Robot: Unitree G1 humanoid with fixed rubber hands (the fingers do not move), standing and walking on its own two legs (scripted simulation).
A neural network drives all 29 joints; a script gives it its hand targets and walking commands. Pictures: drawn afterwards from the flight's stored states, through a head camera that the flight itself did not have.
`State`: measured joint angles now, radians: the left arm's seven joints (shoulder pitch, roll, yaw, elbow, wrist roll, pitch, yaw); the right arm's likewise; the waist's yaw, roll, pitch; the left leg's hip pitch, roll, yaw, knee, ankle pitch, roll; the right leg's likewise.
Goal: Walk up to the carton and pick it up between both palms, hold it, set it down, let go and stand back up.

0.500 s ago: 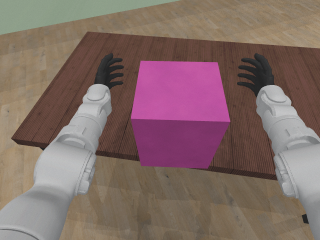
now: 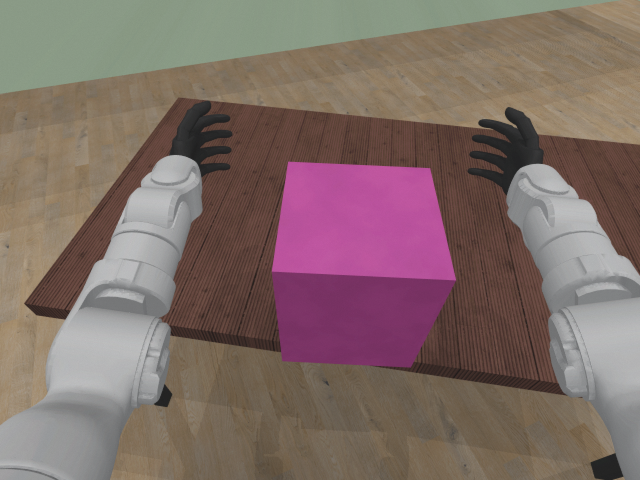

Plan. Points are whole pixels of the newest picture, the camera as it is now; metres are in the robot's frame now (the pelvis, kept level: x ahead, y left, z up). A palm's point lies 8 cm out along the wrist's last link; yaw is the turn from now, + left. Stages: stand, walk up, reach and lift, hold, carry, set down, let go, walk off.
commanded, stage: set down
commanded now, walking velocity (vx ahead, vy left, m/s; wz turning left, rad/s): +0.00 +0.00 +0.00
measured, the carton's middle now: (352, 269) +0.42 -0.02 -0.01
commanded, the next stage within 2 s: none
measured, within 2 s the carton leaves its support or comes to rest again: neither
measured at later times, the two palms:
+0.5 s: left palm (192, 262) +0.36 +0.19 +0.08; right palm (513, 268) +0.36 -0.22 +0.08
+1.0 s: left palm (186, 325) +0.30 +0.20 +0.03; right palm (512, 339) +0.29 -0.22 +0.02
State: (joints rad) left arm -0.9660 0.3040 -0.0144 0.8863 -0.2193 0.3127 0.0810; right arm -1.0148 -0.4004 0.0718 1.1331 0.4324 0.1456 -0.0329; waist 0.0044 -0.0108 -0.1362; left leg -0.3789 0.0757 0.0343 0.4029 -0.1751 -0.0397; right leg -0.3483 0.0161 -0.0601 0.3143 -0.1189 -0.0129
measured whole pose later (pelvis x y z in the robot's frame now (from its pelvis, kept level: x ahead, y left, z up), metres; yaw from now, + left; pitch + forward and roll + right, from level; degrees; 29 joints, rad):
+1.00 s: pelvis +0.01 +0.01 +0.00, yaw -1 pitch +0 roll +0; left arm -0.11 0.12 0.04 0.45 -0.06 -0.08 0.08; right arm -0.16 -0.25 0.00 0.67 0.26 -0.22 0.03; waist 0.00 -0.02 -0.01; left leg -0.15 0.05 0.06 0.34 -0.19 -0.03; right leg -0.16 0.00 -0.03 0.31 -0.16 0.00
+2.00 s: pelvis +0.02 +0.01 +0.00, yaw -2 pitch -4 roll +0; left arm 0.19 0.17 -0.01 0.59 -0.04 -0.10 0.05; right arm 0.16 -0.18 0.00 0.77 0.09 -0.32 0.04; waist 0.02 -0.03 0.04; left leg -0.05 0.05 0.08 0.37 -0.24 -0.02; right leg -0.07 -0.01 -0.01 0.35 -0.21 0.01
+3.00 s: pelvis +0.01 +0.01 +0.00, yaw -1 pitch -5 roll +0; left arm 0.18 0.21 -0.01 0.52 0.00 0.14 0.01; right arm 0.17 -0.18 -0.04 0.73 -0.03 -0.19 0.02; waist 0.01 -0.02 0.09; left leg -0.07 0.05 0.06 0.39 -0.23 -0.02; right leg -0.09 -0.01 -0.03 0.38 -0.21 0.00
